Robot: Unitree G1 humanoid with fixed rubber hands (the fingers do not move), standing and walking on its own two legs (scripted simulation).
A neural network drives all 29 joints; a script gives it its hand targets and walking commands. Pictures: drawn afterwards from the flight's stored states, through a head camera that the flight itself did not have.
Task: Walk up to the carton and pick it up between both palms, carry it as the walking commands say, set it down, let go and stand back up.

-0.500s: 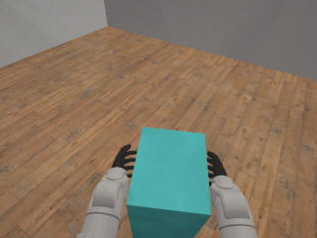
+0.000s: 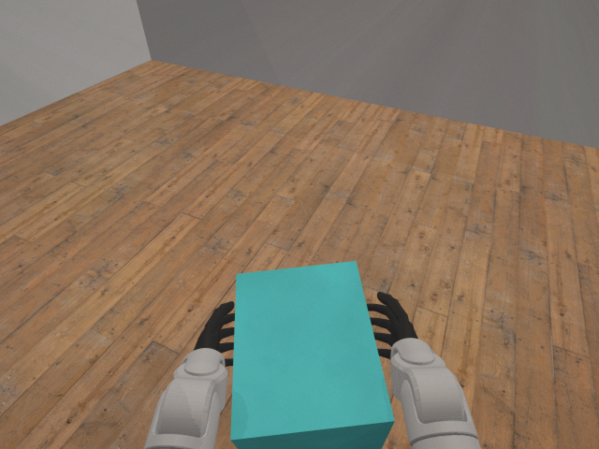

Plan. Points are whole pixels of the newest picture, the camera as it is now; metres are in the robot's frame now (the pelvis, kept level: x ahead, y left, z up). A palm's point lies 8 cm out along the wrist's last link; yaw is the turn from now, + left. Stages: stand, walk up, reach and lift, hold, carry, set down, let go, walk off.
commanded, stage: hold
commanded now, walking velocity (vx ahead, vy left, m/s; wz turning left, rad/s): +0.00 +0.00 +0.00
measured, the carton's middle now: (308, 380) +0.27 +0.00 -0.05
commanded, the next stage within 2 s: set down in 0.64 s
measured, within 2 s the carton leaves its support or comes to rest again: neither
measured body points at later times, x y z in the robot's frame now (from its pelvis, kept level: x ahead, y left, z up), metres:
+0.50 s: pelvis -0.08 +0.02 -0.01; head -0.14 +0.03 +0.44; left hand +0.25 +0.15 +0.05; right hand +0.26 -0.10 +0.05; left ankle +0.00 +0.15 -0.74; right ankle -0.03 -0.13 -0.74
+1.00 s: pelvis -0.04 +0.00 -0.01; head -0.06 +0.01 +0.44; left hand +0.26 +0.16 +0.00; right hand +0.28 -0.10 +0.00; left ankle +0.00 +0.15 -0.74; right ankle -0.03 -0.13 -0.74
